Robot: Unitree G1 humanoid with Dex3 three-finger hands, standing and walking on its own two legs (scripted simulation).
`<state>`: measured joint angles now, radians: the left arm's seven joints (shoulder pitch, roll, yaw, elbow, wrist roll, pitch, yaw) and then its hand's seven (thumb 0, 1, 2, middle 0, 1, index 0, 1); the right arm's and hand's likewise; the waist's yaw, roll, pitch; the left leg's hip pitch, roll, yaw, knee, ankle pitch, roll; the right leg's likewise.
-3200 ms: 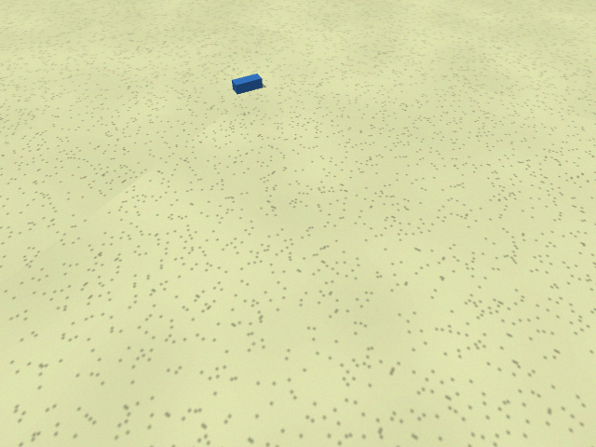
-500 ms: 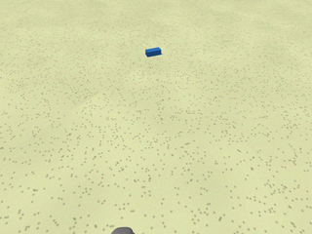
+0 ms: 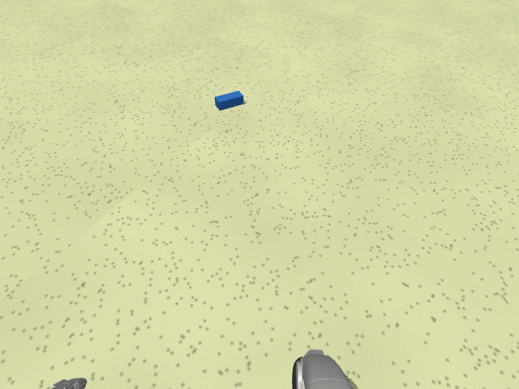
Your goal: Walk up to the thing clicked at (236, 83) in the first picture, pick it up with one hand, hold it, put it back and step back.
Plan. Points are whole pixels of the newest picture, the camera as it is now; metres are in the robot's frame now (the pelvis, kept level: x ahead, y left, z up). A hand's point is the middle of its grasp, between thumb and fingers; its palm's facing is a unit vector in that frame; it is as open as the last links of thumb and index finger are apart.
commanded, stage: walk up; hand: left
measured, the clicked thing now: (229, 100) +1.95 +0.14 -0.74
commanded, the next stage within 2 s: none
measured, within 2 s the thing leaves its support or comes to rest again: neither
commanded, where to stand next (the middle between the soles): +1.51 -0.08 m, yaw +1 degrees
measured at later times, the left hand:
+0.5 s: hand (127, 276) +0.36 +0.27 -0.15, palm faces +0.02 -0.94 -0.35, open 7.4 cm
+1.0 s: hand (171, 148) +0.76 +0.24 -0.14, palm faces -0.13 -0.92 -0.37, open 7.4 cm
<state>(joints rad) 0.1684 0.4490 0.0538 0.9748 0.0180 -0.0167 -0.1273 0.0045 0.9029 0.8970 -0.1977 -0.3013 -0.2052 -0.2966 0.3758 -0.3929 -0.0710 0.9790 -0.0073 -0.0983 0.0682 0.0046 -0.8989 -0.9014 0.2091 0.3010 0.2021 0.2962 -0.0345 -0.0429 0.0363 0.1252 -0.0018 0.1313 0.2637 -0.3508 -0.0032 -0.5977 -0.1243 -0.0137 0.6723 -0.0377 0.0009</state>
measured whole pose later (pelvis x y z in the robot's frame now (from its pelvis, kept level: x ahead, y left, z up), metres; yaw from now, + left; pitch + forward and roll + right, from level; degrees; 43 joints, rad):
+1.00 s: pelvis +0.63 -0.03 -0.02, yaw -2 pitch -2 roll +2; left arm 0.17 0.42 0.05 0.90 0.01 -0.04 -0.10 0.00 0.90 0.90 -0.20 -0.30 -0.21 -0.30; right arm 0.39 -0.42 -0.07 0.90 -0.01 -0.08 0.04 0.01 -0.90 -0.90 0.21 0.30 0.20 0.30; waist -0.06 -0.01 0.06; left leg 0.04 0.06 0.15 0.48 -0.47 -0.05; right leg -0.45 -0.07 -0.05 0.58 -0.09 -0.04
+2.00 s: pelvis +1.05 -0.06 -0.01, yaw -1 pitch -3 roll +3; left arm 0.27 0.43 0.07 0.91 0.02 -0.05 -0.09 0.00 0.90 0.90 -0.20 -0.30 -0.21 -0.30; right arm 0.36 -0.44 -0.07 0.87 -0.01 -0.07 0.05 0.00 -0.90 -0.90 0.21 0.30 0.20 0.30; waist -0.02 -0.01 0.04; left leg -0.07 0.04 0.10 0.53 -0.40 -0.02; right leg -0.39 -0.10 -0.03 0.59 -0.15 -0.01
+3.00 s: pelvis +1.36 -0.09 -0.01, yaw +1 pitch -3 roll +0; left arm 0.30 0.41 0.06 0.91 0.02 -0.08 -0.04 0.00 0.90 0.90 -0.20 -0.30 -0.21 -0.30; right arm 0.35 -0.44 -0.07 0.86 -0.01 -0.03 0.05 0.00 -0.90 -0.90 0.21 0.30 0.20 0.30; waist -0.02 0.08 0.08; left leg -0.20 0.05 0.06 0.72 -0.43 0.04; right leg -0.34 -0.03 -0.06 0.60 -0.20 -0.01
